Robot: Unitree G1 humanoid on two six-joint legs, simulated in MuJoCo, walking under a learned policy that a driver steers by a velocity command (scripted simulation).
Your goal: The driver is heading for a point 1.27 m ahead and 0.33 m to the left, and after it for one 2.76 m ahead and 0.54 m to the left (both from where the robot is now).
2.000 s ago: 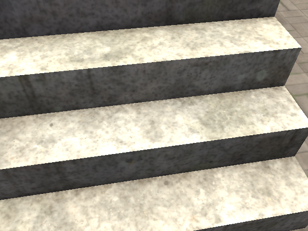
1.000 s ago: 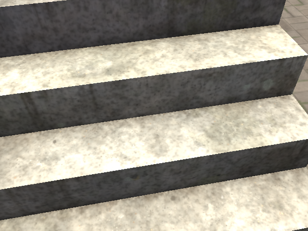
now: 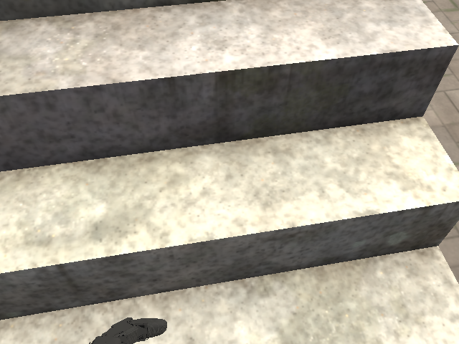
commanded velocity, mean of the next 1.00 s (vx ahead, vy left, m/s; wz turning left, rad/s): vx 0.50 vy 0.00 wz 0.42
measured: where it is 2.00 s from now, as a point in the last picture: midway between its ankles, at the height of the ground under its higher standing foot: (46, 33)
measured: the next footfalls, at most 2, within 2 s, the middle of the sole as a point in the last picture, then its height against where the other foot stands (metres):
left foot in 0.44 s outside the picture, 0.20 m higher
right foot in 0.90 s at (203, 184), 0.20 m higher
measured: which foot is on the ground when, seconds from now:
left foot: up 0.00-0.42, down 0.44-0.94, up 0.96-1.00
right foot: down 0.00-0.44, up 0.46-0.88, down 0.90-1.00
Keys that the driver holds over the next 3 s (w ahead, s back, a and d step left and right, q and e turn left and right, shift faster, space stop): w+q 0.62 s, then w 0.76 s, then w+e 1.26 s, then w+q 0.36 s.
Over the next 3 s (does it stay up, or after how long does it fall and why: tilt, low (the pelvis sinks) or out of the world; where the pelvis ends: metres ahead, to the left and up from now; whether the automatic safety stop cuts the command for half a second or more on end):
stays up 1.33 0.34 1.12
